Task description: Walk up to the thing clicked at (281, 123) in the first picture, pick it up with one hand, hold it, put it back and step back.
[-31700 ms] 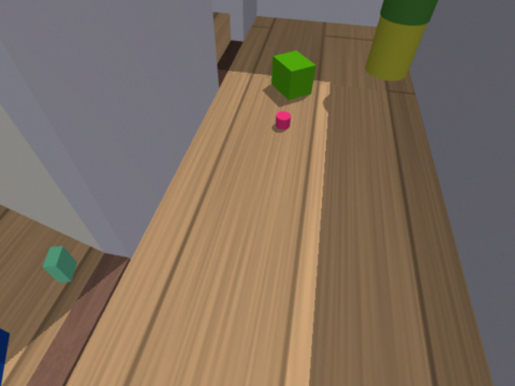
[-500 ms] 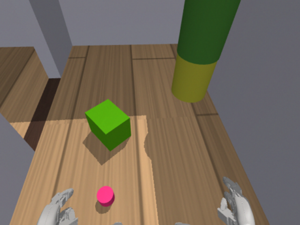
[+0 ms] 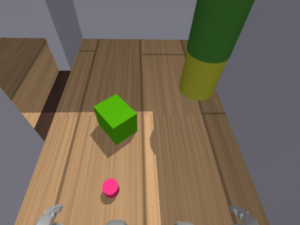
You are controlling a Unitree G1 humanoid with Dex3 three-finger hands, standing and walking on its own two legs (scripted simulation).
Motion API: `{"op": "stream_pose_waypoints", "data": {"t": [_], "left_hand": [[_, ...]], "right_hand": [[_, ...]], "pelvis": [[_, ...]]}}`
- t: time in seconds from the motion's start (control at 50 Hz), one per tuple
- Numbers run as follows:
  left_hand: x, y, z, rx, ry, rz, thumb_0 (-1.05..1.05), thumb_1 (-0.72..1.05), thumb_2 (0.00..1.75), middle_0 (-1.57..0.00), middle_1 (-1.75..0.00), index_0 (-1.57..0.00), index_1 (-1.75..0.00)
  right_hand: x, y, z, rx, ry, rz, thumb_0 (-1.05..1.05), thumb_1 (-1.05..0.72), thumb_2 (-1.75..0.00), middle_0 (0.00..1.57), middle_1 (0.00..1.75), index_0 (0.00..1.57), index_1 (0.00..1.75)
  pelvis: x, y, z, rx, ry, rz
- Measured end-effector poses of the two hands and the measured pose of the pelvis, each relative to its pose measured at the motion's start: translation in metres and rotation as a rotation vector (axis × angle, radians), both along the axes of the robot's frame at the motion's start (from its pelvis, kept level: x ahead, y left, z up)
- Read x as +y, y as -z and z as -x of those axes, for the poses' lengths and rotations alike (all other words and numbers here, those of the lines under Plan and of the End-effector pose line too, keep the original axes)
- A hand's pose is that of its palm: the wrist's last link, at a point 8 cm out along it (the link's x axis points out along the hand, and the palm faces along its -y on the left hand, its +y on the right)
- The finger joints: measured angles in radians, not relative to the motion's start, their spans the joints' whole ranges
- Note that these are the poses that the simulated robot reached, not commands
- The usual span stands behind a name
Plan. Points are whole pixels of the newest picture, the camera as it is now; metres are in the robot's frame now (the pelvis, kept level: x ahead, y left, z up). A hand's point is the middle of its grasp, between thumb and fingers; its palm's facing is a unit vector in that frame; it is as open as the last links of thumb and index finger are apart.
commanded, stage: stand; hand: left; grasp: from above
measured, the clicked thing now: (111, 188) +0.41 +0.22 -0.70
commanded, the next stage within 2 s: none
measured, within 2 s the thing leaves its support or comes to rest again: neither
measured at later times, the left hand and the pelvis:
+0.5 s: hand out of the picture +0.03 +0.24 -0.13, palm faces +0.03 -0.95 -0.32, open 7.4 cm; pelvis -0.01 +0.00 +0.04, yaw +0 degrees
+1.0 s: hand out of the picture +0.04 +0.23 -0.12, palm faces +0.02 -0.95 -0.32, open 7.4 cm; pelvis -0.01 -0.01 +0.04, yaw +0 degrees
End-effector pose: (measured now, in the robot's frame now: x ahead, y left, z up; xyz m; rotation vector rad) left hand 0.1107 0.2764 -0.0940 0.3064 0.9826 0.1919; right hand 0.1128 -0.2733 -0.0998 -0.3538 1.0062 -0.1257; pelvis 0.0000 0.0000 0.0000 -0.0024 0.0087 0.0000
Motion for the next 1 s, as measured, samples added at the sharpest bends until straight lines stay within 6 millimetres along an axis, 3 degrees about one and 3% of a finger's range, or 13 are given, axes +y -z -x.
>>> {"op": "stream_pose_waypoints", "data": {"t": [0.22, 0.44, 0.76, 1.0], "left_hand": [[0.006, 0.007, 0.057, 0.175, -0.086, 0.025, 0.0, 0.9, 0.9, -0.21, -0.29, -0.2, -0.3], [0.006, 0.0, 0.085, 0.248, -0.102, 0.034, 0.0, 0.9, 0.9, -0.21, -0.3, -0.2, -0.3], [0.008, -0.008, 0.101, 0.304, -0.109, 0.005, 0.0, 0.9, 0.9, -0.21, -0.3, -0.2, -0.3], [-0.001, -0.007, 0.08, 0.292, -0.096, 0.025, 0.0, 0.9, 0.9, -0.21, -0.3, -0.2, -0.3]], "right_hand": [[0.001, -0.005, 0.033, 0.107, 0.078, -0.009, 0.01, -0.9, -0.9, 0.21, 0.3, 0.2, 0.3], [0.007, -0.009, 0.057, 0.164, 0.107, -0.039, 0.01, -0.9, -0.9, 0.21, 0.3, 0.2, 0.3], [-0.013, -0.008, 0.081, 0.234, 0.137, -0.035, 0.0, -0.9, -0.9, 0.21, 0.3, 0.2, 0.3], [-0.016, -0.01, 0.076, 0.246, 0.137, -0.032, 0.0, -0.91, -0.9, 0.21, 0.3, 0.2, 0.3]], "pelvis": [[0.005, -0.02, -0.001, -0.062, -0.001, 0.007], [0.005, -0.034, 0.01, -0.097, -0.003, 0.004], [-0.003, -0.038, 0.015, -0.094, -0.003, 0.001], [-0.007, -0.04, 0.006, -0.087, 0.003, 0.001]]}}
